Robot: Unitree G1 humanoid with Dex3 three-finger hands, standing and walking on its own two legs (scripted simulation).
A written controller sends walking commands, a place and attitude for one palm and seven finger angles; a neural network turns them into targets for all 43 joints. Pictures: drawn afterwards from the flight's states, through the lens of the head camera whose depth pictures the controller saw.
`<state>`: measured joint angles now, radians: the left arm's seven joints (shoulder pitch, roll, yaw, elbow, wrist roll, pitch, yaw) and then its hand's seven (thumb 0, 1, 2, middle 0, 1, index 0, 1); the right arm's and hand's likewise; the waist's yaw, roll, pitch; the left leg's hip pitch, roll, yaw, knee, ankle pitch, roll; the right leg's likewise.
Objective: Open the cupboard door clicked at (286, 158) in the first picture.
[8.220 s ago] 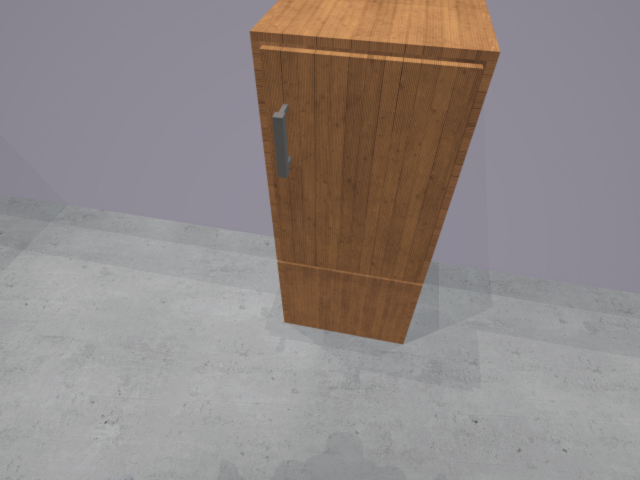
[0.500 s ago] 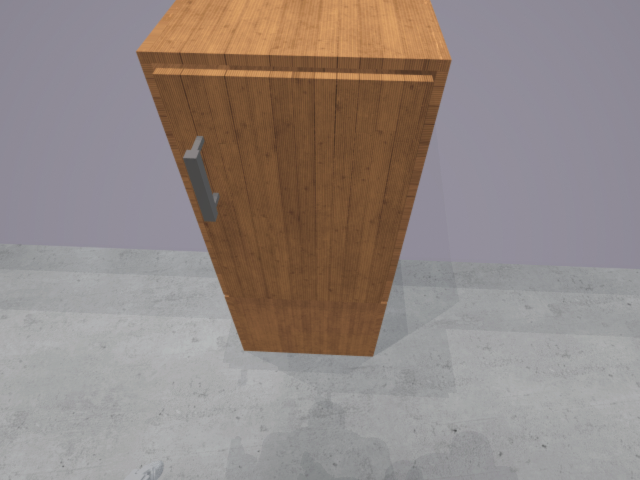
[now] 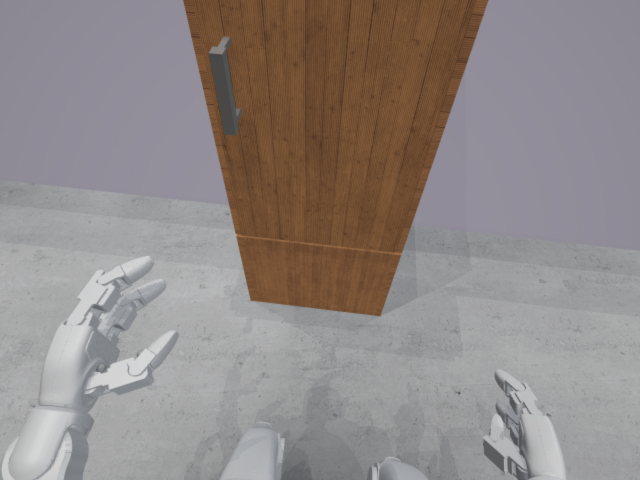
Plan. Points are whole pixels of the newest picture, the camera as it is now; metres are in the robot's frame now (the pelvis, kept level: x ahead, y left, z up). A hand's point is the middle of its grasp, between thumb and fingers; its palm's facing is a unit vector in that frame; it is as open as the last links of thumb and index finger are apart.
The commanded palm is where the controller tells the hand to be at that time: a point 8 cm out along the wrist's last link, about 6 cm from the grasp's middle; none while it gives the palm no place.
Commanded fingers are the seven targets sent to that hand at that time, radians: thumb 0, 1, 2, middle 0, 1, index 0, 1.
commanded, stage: raise the hand with hooked fingers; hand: left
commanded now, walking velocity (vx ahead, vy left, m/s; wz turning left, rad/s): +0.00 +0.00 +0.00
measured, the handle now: (228, 87) +0.65 +0.22 +0.13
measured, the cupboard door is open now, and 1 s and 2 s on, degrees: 0 0 0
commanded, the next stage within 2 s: move the hooked fingers beside the handle in 1.52 s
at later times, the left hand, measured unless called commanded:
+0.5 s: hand (110, 299) +0.28 +0.27 +0.09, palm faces -0.05 -1.00 -0.05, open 12.5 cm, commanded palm +0.25 +0.32 +0.11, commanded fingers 0.00 -0.38 0.35 -0.29 -1.12 -0.29 -1.12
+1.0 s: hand (71, 235) +0.32 +0.30 +0.15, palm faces +0.02 -1.00 -0.05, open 14.0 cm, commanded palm +0.29 +0.35 +0.15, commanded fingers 0.00 -0.50 0.30 -0.30 -1.20 -0.30 -1.20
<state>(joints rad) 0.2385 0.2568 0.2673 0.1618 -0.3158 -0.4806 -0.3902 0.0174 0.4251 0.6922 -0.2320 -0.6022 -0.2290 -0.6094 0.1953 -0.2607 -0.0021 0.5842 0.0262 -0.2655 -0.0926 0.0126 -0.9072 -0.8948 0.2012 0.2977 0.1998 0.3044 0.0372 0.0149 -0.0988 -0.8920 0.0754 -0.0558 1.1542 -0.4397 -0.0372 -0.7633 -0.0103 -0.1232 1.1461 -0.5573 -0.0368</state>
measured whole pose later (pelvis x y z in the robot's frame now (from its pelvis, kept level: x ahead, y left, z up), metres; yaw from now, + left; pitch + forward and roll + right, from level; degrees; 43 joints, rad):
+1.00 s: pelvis +0.03 +0.03 +0.05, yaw +0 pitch +6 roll -2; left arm -0.05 0.42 0.43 0.35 -0.34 -0.18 -0.49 -0.01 -0.49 0.30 -0.30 -1.19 -0.30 -1.20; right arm 0.27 -0.27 0.07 0.58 0.04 -0.21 -0.10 0.01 -0.90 -0.89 0.21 0.30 0.20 0.31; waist 0.01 0.04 -0.06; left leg -0.61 0.05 0.00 0.85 -0.35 0.00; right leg -0.48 -0.02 -0.08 0.80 -0.42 0.01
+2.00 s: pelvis +0.03 +0.02 +0.05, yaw -1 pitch +8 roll -2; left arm -0.33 0.45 0.42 0.64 -0.28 -0.22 -0.47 -0.01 -0.50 0.30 -0.30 -1.20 -0.30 -1.20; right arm 0.28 -0.28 0.06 0.60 0.04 -0.17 -0.10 0.01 -0.90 -0.89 0.21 0.30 0.20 0.30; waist -0.03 0.03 -0.05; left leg -0.65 0.06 0.01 0.84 -0.34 -0.01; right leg -0.54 -0.02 -0.07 0.81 -0.42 0.00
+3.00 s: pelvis +0.02 +0.04 +0.03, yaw -4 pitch +19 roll -4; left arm -0.96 0.77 0.52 1.27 -0.09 -0.30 -0.47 -0.01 -0.50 0.30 -0.30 -1.19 -0.30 -1.20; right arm 0.41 -0.29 0.06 0.63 0.01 0.02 -0.06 0.01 -0.91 -0.89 0.21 0.30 0.20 0.30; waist -0.18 0.02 -0.08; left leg -0.95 0.09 0.01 0.99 -0.38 0.01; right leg -0.82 0.01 -0.06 0.92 -0.43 0.02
